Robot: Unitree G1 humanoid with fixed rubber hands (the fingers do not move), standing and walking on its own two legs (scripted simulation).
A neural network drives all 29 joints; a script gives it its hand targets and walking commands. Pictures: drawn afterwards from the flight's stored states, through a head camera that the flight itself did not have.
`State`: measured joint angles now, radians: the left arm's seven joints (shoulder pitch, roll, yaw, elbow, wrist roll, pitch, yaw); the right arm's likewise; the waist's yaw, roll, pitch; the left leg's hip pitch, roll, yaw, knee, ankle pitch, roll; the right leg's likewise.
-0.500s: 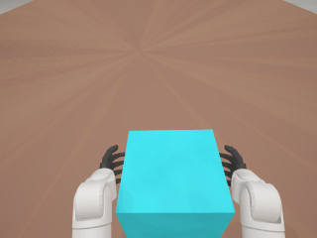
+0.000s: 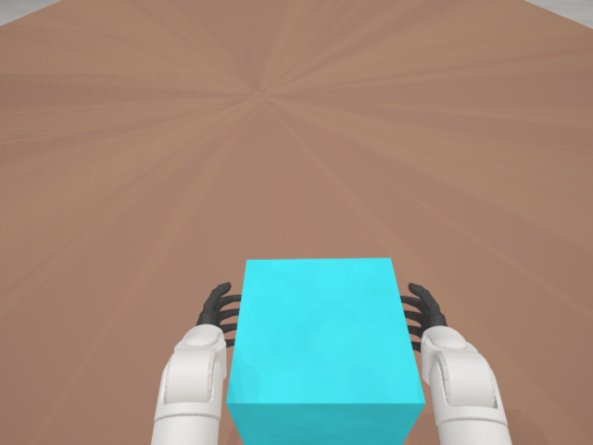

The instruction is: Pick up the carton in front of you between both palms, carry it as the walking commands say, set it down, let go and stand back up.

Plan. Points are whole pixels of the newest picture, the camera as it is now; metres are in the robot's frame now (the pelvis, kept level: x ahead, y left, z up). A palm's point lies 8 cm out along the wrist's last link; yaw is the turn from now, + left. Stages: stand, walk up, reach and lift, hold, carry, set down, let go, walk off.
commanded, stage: carry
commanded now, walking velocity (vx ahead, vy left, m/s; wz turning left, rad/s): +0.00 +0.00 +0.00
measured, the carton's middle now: (319, 364) +0.27 +0.00 -0.04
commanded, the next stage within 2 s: hold in 0.36 s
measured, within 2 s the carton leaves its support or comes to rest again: neither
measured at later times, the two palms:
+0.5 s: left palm (213, 342) +0.27 +0.15 +0.04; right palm (438, 342) +0.27 -0.15 +0.04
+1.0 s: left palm (217, 329) +0.28 +0.14 +0.05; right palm (447, 349) +0.25 -0.16 +0.05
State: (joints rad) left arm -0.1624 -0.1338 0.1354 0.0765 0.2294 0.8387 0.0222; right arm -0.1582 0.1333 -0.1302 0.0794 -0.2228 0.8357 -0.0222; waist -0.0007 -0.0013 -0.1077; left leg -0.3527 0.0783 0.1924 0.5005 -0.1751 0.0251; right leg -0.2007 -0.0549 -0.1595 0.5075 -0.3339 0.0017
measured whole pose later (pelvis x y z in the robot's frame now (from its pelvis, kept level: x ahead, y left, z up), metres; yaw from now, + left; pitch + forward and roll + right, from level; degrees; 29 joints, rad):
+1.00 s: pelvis -0.02 +0.02 +0.01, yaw -6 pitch -8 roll +0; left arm -0.28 -0.16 0.23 0.25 0.31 0.72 0.01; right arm -0.29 0.16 -0.26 0.32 -0.28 0.67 0.02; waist 0.01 -0.05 0.04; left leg -0.12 -0.02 0.01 0.38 -0.12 0.02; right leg -0.02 0.01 0.10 0.41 -0.25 0.01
